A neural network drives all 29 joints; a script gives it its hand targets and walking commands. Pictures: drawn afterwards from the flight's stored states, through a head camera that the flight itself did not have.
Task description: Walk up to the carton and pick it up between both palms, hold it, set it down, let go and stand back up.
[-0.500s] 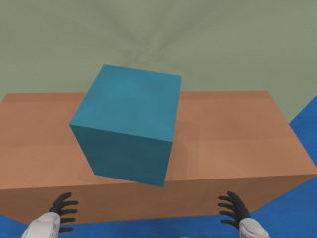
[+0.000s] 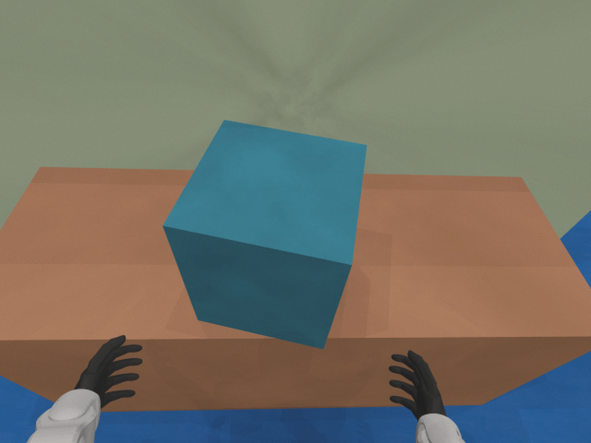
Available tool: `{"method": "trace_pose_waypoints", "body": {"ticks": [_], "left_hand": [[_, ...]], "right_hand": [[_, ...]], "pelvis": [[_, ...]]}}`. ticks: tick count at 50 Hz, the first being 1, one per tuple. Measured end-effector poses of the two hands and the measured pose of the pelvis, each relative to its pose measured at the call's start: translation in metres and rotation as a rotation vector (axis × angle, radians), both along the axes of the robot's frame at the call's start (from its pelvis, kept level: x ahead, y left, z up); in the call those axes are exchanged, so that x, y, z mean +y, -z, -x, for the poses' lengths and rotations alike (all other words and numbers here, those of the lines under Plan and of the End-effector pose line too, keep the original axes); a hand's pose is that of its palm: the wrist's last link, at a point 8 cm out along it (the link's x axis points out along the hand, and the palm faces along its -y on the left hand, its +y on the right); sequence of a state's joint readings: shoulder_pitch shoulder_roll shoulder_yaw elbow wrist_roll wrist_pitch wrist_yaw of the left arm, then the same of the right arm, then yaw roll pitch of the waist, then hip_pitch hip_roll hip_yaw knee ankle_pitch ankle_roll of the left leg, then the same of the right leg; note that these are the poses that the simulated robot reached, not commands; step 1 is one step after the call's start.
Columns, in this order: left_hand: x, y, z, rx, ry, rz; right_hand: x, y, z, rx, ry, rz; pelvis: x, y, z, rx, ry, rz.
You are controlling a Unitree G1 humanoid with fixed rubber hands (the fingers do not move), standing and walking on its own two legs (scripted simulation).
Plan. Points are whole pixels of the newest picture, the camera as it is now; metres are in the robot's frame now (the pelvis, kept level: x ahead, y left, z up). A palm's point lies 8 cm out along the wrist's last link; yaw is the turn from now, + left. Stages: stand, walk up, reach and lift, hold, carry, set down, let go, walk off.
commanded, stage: reach and lift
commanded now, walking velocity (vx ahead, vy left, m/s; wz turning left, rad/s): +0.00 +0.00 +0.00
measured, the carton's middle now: (275, 239) +0.44 +0.03 -0.03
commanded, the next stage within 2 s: none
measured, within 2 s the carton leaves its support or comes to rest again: neither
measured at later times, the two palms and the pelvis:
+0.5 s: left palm (77, 422) +0.16 +0.28 -0.06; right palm (421, 427) +0.16 -0.17 -0.06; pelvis +0.01 +0.01 +0.01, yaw +0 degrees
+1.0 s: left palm (91, 384) +0.21 +0.27 -0.06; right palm (423, 403) +0.18 -0.18 -0.06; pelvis +0.01 +0.01 +0.00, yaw +2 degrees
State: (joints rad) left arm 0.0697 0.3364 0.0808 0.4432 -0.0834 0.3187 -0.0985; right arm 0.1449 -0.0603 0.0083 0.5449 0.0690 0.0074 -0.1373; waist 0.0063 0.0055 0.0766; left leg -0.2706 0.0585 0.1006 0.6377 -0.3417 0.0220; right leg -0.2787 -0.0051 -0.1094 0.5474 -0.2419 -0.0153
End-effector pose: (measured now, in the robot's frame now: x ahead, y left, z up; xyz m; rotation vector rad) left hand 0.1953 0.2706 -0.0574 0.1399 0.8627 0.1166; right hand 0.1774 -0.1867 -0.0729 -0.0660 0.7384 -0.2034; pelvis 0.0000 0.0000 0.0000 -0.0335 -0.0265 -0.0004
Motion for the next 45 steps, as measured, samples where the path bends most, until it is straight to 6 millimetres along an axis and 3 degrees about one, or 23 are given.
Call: {"method": "trace_pose_waypoints", "body": {"ticks": [7,11,24,32,38,45], "left_hand": [[0.001,0.013,0.040,0.074,-0.034,0.036],[-0.002,0.024,0.054,0.051,-0.036,0.060],[0.004,0.000,0.031,-0.208,0.040,0.061],[0.019,0.010,0.035,-0.195,0.041,0.037],[0.011,0.001,0.017,-0.320,0.064,0.050],[0.001,0.005,0.001,-0.359,0.108,0.085]], "right_hand": [[-0.007,-0.001,0.029,0.029,0.006,0.019],[-0.009,-0.005,0.034,-0.001,0.003,0.034],[0.017,-0.011,0.020,-0.141,0.030,-0.031],[0.014,-0.009,0.008,-0.167,0.019,0.009],[0.012,-0.013,-0.005,-0.223,0.012,0.003],[0.009,-0.016,-0.009,-0.293,0.059,0.003]], "pelvis": [[0.012,-0.007,-0.009,-0.055,0.008,-0.003],[0.014,-0.007,-0.006,-0.047,0.005,-0.004],[0.014,-0.006,-0.005,-0.068,0.003,0.001],[0.014,-0.003,-0.005,-0.088,-0.008,-0.007],[0.012,-0.001,-0.006,-0.070,-0.018,0.000],[0.009,0.002,-0.009,-0.045,-0.026,0.002]]}}
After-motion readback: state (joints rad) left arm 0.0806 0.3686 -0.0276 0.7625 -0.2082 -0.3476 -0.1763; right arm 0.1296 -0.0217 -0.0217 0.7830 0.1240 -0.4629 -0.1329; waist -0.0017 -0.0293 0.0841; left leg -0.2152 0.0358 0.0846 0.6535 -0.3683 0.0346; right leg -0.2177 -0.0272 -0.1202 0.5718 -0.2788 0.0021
